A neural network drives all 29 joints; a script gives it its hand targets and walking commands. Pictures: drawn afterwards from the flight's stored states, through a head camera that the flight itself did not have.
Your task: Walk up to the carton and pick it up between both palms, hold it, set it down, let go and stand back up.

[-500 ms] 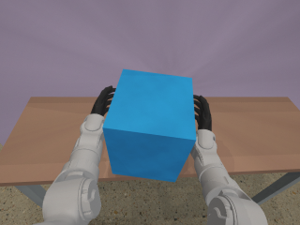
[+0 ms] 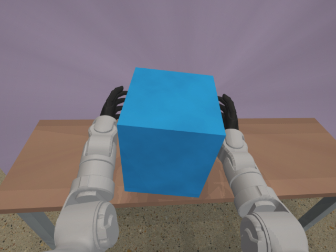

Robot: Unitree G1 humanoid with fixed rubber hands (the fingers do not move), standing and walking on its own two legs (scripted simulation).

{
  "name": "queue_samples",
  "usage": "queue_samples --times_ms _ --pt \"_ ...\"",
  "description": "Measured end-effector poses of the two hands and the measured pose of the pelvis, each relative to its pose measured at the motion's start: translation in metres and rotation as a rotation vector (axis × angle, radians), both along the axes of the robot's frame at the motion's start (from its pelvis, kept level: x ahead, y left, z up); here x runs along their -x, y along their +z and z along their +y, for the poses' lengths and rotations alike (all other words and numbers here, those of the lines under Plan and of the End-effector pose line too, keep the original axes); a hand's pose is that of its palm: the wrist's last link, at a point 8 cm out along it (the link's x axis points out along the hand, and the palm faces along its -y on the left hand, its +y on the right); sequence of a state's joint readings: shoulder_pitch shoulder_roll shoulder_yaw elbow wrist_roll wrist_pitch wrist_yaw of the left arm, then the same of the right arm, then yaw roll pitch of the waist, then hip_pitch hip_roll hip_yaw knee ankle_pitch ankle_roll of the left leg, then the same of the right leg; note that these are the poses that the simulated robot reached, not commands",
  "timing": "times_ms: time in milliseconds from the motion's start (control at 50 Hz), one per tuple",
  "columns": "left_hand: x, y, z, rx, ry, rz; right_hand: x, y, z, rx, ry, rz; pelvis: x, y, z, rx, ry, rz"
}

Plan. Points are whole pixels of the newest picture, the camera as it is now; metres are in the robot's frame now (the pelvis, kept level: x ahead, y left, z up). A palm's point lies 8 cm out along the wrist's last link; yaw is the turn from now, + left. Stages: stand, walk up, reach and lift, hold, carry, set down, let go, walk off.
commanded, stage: reach and lift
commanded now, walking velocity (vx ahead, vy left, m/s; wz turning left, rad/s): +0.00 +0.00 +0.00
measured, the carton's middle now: (168, 134) +0.40 +0.02 +0.10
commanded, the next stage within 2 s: hold in 1.56 s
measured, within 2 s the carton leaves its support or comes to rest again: neither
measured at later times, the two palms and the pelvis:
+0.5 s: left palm (103, 110) +0.39 +0.17 +0.19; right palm (229, 118) +0.39 -0.12 +0.18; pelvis +0.00 +0.00 +0.00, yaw +0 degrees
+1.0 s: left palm (99, 107) +0.38 +0.17 +0.20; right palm (228, 110) +0.39 -0.12 +0.20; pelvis +0.00 +0.00 +0.00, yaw +0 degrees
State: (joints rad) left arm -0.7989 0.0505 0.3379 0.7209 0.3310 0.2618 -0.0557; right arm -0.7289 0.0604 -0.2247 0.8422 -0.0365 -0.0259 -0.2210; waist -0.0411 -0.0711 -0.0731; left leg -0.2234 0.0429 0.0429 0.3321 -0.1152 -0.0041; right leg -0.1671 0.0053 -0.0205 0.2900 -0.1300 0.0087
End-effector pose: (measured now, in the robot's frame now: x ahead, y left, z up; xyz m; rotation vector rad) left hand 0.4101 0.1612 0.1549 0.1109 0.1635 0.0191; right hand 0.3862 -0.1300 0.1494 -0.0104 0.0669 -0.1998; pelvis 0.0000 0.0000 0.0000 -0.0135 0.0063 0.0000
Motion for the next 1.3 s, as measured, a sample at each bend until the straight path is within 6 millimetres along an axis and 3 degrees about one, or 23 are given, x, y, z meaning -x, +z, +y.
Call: queue_samples --times_ms 580,1300 --pt "0.021 0.038 0.007 0.016 0.086 -0.005 0.000 0.031 0.007 -0.016 0.070 0.000 0.003 0.000 0.000 0.000 0.000 -0.032" --pt "0.031 0.057 0.013 0.025 0.130 -0.019 -0.002 0.058 0.013 -0.009 0.108 -0.007 0.002 0.000 0.000 0.000 0.001 -0.047"
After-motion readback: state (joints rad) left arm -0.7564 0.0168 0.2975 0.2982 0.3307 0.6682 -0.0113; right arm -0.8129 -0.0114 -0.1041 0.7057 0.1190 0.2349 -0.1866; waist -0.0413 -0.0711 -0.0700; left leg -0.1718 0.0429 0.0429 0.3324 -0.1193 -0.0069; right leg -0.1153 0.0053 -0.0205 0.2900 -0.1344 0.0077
